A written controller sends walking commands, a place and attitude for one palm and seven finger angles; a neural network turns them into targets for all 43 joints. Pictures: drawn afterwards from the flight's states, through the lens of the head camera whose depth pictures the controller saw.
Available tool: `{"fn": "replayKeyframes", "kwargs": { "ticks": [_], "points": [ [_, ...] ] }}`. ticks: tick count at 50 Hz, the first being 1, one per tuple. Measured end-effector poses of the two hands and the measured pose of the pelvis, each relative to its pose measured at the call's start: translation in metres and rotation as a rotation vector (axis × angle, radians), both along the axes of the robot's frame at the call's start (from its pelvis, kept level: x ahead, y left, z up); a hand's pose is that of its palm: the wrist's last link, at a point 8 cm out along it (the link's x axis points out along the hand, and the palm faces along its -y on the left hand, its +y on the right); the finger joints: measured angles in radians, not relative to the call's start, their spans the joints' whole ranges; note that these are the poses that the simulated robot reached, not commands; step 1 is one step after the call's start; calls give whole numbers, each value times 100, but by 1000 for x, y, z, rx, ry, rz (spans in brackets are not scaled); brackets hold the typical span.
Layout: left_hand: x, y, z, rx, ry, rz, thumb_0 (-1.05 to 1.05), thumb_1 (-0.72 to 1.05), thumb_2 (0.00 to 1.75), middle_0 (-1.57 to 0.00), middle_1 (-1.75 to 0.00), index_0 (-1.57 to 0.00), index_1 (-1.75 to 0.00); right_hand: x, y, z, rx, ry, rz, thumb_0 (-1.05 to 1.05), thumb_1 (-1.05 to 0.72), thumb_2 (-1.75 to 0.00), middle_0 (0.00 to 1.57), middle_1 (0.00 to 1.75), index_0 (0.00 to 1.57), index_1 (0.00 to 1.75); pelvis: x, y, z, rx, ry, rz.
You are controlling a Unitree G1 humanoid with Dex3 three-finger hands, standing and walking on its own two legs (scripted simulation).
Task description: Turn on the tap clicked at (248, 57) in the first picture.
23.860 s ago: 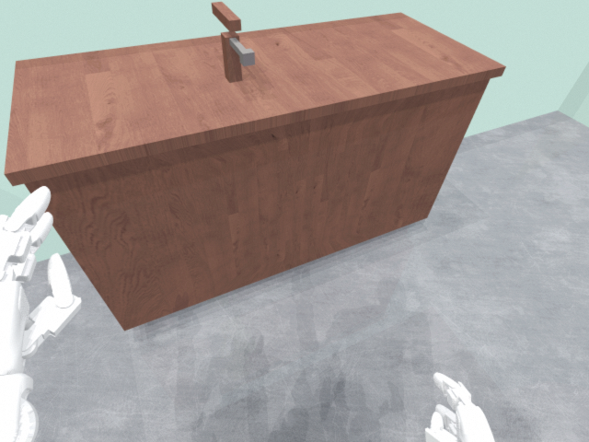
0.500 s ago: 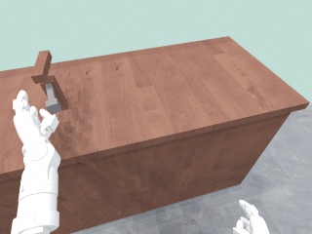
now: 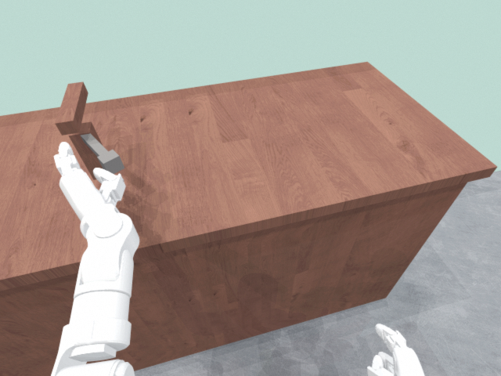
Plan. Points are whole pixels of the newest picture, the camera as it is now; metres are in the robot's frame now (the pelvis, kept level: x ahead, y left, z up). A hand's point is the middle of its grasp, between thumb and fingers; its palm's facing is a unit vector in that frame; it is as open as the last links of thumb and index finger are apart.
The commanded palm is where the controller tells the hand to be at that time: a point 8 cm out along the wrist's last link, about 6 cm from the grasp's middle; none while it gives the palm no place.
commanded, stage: push the lever round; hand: left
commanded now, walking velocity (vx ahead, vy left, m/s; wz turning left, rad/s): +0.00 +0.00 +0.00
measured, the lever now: (111, 162) +0.40 +0.28 +0.14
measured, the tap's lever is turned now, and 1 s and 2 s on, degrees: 29 56 76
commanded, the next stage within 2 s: lift the hand up off the lever in 1.62 s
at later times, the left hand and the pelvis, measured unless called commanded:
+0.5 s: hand (142, 168) +0.40 +0.22 +0.14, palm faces +0.79 -0.61 -0.05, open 7.6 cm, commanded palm +0.36 +0.24 +0.14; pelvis +0.00 -0.02 +0.00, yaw +0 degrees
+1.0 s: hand (151, 159) +0.43 +0.21 +0.13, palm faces +0.84 -0.53 -0.09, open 7.6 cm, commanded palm +0.38 +0.23 +0.14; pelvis +0.01 -0.02 -0.01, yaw +0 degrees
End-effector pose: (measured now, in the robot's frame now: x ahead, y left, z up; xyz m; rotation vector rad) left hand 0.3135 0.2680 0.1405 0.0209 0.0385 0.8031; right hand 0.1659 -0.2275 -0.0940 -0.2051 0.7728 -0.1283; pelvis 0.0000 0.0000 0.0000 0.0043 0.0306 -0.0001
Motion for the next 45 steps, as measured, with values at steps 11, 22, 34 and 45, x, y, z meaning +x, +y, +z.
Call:
{"fn": "replayKeyframes", "kwargs": {
  "ticks": [11, 22, 34, 45],
  "points": [
    [10, -14, 1, -2, 13, 52, 1, 94, 92, -15, -15, -15, -15, -9, -10, -6, -2, 33, -6, 1, -90, -90, 20, 30, 20, 30, -2, -6, -1, 3, 9, 2],
    [24, -28, 2, -8, 32, 98, 0, 94, 92, -15, -15, -15, -15, -17, -22, -12, 2, 63, -16, 1, -90, -90, 20, 29, 20, 30, -2, -15, -2, 5, 26, 5],
    [44, -35, -2, -27, 70, 166, 0, 92, 91, -16, -15, -15, -15, -25, -34, -19, 7, 107, -33, 1, -90, -90, 20, 29, 20, 30, 4, -21, -3, 9, 61, 0],
    [53, -40, -3, -28, 83, 201, 0, 92, 91, -15, -15, -15, -15, -33, -39, -24, 8, 145, -34, 1, -90, -90, 20, 29, 20, 30, 6, -23, -5, 10, 75, 4]
  ]
}}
